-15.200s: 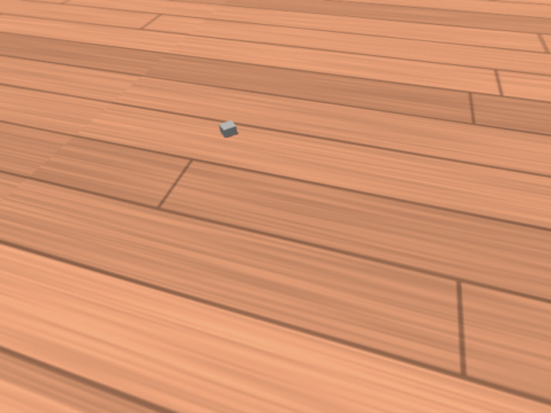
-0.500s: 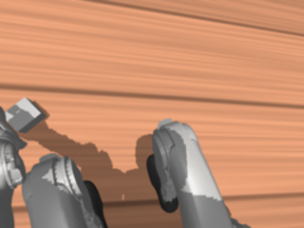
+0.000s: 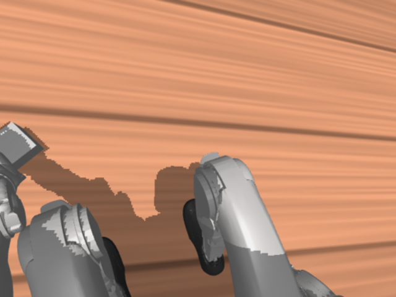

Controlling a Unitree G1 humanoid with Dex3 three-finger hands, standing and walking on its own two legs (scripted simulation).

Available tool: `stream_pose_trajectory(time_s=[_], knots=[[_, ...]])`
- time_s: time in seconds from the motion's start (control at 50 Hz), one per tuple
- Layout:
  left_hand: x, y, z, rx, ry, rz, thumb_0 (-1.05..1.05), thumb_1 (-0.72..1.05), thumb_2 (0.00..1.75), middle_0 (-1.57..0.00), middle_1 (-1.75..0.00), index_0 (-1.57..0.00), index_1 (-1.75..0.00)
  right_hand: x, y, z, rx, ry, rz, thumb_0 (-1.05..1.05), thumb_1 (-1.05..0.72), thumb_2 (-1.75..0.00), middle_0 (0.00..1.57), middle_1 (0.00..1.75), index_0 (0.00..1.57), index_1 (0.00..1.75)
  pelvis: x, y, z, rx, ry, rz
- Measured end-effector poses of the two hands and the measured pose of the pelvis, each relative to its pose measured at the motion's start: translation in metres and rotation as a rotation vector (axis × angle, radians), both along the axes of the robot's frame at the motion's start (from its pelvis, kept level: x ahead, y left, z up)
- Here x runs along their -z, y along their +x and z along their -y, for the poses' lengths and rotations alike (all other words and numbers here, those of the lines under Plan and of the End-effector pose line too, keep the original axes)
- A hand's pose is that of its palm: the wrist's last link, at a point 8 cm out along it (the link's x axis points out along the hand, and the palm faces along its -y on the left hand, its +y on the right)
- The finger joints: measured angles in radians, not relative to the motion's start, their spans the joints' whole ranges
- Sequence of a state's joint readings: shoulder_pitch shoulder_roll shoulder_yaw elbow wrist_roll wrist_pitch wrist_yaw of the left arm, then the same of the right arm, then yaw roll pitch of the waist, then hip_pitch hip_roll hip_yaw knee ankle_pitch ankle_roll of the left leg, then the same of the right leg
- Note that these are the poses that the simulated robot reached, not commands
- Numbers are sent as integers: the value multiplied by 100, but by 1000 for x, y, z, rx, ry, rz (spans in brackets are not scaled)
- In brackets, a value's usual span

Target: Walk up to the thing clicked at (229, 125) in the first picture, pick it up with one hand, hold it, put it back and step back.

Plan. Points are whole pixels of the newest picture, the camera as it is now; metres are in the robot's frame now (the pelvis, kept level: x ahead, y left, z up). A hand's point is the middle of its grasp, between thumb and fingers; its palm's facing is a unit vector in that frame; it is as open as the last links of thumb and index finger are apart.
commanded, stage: rest palm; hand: left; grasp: from above
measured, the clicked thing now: (12, 148) +0.46 +0.28 -0.29
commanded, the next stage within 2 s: close in 0.74 s
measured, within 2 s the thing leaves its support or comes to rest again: neither
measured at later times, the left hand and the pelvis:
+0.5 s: hand (3, 151) +0.44 +0.29 -0.25, palm faces -0.35 -0.29 -0.89, open 14.3 cm; pelvis +0.00 +0.01 -0.01, yaw -4 degrees
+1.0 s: hand (9, 145) +0.46 +0.28 -0.26, palm faces -0.31 -0.28 -0.91, open 13.6 cm; pelvis -0.01 +0.01 -0.01, yaw -5 degrees
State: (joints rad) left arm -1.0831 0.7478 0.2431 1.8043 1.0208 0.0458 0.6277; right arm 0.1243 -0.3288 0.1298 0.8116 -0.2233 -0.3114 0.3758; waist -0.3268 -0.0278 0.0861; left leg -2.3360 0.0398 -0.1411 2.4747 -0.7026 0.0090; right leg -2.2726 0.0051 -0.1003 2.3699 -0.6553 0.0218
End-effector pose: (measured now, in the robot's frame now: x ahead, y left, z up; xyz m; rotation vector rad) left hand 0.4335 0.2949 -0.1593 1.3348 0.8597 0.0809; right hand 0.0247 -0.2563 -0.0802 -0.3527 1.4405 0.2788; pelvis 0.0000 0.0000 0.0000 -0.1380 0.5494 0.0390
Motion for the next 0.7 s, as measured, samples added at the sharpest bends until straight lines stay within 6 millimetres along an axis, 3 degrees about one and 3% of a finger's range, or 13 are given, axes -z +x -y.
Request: stream_pose_trajectory(time_s=[0.1, 0.24, 0.36, 0.56, 0.7], knots=[[23, -6, 9, 28, -29, 29, 0, -58, 103, -10, -97, -7, -100, -6, -28, -3, -1, -4, -76, 0, -89, -90, 19, 30, 19, 30, 5, -4, 4, 9, -3, 27], [26, 20, 21, 40, -7, 138, 0, -58, 102, -10, -97, -8, -100, -23, -47, 1, 5, -46, -119, 0, -90, -90, 19, 30, 20, 30, 8, -3, 2, 25, -33, 38], [23, 35, 21, -10, 1, 138, 0, -57, 102, -11, -95, -8, -98, -33, -48, 0, 11, -52, -98, 0, -90, -90, 19, 30, 19, 30, 8, 0, -3, 36, -61, 36], [36, 5, -2, -65, -1, 42, 0, -55, 100, -12, -94, -10, -96, -26, -37, -18, -38, 16, -57, 0, -90, -90, 19, 30, 19, 30, 7, -4, -6, 36, -64, 61], [42, 5, -6, -7, -22, 71, 0, -53, 98, -15, -93, -12, -96, -25, -31, -22, -79, 6, -33, 0, -91, -90, 19, 30, 19, 30, 11, -8, -7, 30, -74, 91]])
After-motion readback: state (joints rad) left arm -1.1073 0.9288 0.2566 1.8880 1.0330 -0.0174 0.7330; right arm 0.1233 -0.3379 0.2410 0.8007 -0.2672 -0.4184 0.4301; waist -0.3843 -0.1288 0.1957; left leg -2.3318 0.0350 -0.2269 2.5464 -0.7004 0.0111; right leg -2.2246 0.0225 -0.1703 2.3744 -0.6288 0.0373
